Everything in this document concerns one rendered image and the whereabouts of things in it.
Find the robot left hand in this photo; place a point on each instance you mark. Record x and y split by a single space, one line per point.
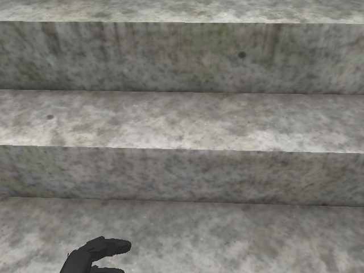
80 261

